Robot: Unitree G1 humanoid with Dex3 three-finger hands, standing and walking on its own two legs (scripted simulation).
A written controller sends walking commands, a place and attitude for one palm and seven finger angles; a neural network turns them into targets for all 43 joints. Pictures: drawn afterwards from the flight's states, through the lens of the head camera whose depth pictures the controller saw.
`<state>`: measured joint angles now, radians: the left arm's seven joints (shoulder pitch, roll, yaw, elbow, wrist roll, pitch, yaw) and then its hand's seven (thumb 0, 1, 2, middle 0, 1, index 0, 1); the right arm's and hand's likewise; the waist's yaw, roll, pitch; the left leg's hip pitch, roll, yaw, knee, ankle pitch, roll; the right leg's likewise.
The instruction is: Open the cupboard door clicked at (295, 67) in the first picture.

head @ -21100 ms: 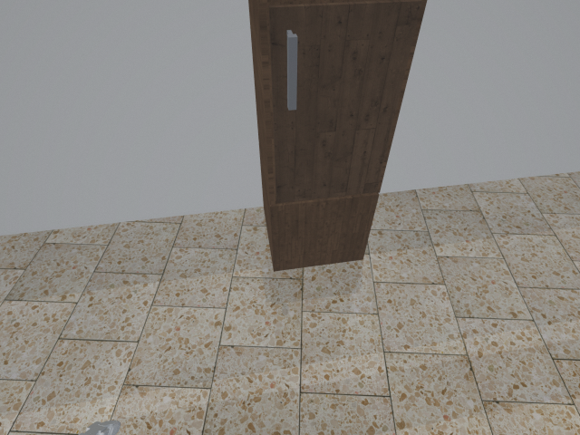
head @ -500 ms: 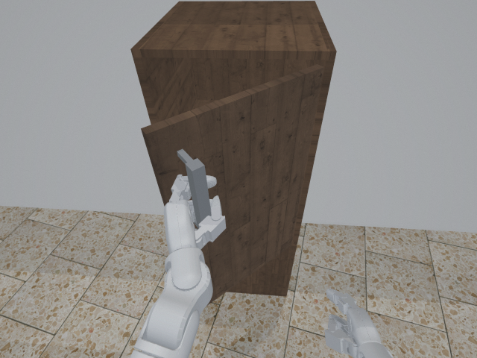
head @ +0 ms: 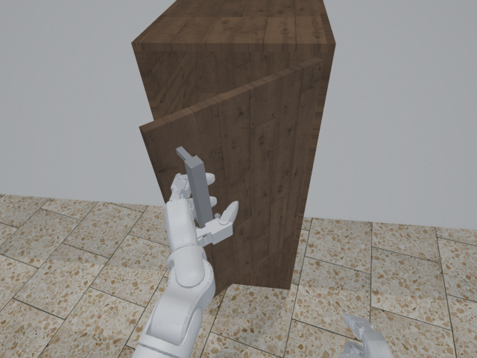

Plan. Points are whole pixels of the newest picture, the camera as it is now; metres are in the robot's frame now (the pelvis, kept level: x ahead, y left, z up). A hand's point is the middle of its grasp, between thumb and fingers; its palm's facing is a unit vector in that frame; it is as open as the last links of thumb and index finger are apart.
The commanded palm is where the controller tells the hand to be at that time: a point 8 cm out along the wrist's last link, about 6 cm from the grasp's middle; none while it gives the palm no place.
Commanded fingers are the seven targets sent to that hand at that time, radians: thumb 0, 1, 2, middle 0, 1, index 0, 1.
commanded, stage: open thumb and fingers to let go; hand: left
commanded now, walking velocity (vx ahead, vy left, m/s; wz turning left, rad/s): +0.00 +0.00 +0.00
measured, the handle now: (195, 194) +0.35 +0.10 +0.12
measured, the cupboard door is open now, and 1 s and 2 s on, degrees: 44 48 47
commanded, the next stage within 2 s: slide the hand sideways off the handle in 0.50 s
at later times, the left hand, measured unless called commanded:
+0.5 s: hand (217, 217) +0.30 +0.06 +0.12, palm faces +0.24 -0.97 -0.03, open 14.8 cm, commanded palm +0.26 +0.09 +0.12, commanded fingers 0.00 -0.50 0.30 -0.15 -0.30 -0.15 -0.30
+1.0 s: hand (214, 240) +0.26 +0.05 +0.12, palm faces -0.16 -0.99 +0.03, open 16.2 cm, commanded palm +0.24 +0.12 +0.12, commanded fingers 0.00 -0.50 0.30 -0.15 -0.30 -0.15 -0.30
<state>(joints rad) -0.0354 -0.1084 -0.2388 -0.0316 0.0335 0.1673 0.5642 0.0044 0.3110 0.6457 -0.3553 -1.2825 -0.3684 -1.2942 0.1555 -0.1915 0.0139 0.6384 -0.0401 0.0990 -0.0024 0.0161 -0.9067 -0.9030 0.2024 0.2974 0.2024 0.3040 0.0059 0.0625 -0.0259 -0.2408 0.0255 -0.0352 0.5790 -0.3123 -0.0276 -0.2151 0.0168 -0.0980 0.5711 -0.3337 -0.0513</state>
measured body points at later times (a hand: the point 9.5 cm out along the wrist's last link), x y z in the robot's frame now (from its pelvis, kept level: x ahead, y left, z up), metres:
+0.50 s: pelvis -0.01 +0.03 +0.00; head -0.03 +0.01 +0.45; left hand +0.29 +0.11 +0.12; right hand +0.17 -0.17 -0.10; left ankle +0.00 +0.14 -0.73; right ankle -0.01 -0.08 -0.73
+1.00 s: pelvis -0.02 +0.03 +0.00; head -0.05 +0.02 +0.45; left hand +0.27 +0.11 +0.12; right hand +0.15 -0.18 -0.08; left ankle +0.00 +0.14 -0.73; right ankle -0.01 -0.08 -0.73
